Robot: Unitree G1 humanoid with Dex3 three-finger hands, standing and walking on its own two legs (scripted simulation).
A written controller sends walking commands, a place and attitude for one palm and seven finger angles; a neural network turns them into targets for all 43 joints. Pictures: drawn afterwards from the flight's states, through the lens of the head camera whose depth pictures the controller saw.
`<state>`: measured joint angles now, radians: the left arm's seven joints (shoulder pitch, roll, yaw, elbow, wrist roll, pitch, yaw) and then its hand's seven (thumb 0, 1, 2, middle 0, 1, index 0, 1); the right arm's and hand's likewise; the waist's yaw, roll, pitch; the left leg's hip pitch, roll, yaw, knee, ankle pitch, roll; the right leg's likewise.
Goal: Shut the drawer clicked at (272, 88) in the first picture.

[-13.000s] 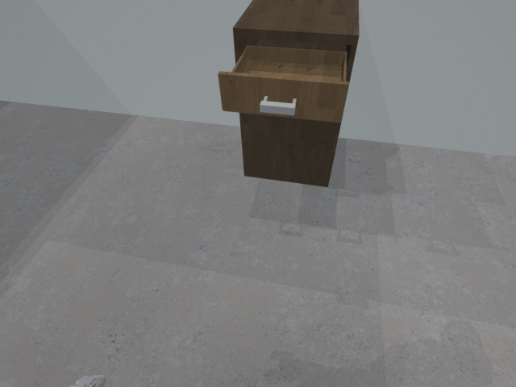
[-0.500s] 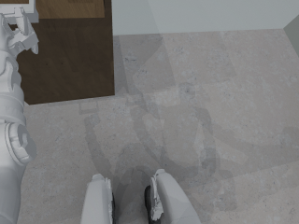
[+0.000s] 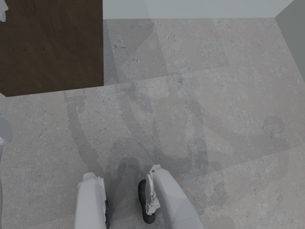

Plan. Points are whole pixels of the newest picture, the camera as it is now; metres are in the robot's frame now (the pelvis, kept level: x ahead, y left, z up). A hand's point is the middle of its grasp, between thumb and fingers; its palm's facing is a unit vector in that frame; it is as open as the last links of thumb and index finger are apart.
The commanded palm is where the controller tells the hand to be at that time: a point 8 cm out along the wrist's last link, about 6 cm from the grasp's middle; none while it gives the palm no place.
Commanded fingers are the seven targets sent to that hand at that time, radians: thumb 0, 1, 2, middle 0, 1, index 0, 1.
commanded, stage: push the drawer shut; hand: left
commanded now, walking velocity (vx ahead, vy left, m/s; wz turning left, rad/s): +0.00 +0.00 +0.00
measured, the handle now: out of the picture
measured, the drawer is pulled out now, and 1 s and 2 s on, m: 0.00 0.00 0.00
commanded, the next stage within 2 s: pull the fist back off the drawer in 0.08 s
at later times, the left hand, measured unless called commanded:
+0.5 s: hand out of the picture +0.60 +0.24 +0.07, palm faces +0.08 -1.00 -0.05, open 3.2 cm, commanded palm +0.61 +0.23 +0.08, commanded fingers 0.00 0.90 0.90 -1.40 -1.60 -1.40 -1.60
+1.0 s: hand out of the picture +0.58 +0.23 +0.08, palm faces +0.12 -0.99 -0.02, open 3.2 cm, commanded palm +0.55 +0.25 +0.08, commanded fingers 0.00 0.90 0.90 -1.40 -1.60 -1.40 -1.60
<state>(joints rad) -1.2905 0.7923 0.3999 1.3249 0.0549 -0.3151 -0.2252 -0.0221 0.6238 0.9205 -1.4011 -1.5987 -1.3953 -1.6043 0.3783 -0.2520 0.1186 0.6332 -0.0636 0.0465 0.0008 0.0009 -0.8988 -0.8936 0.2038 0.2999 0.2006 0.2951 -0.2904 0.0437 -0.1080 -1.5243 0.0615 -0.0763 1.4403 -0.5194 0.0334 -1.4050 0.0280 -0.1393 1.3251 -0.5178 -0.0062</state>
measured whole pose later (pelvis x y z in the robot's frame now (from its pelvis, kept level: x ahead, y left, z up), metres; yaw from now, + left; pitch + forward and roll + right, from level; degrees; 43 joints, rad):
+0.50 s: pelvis -0.01 +0.00 +0.00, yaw -1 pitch +34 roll -10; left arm -1.33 0.83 0.37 1.32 0.06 -0.27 -0.22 0.02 0.63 0.92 -1.40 -1.60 -1.40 -1.60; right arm 0.39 -0.26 0.14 0.63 -0.07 0.00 -0.01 0.00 -0.90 -0.89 0.20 0.30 0.20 0.30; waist -0.31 0.05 -0.10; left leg -1.55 0.06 -0.08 1.44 -0.50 0.04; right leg -1.42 0.03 -0.14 1.31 -0.49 0.00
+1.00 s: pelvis +0.03 +0.00 +0.03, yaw +0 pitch +31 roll -7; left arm -1.01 0.62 0.47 1.15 -0.03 -0.38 -0.20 0.02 0.89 0.90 -1.40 -1.60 -1.40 -1.60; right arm 0.36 -0.25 0.07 0.62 -0.05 0.06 0.04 0.00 -0.90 -0.89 0.20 0.30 0.20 0.30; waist -0.22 0.05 -0.12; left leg -1.35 0.07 -0.03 1.34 -0.55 0.04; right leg -1.25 0.04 -0.09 1.24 -0.53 0.00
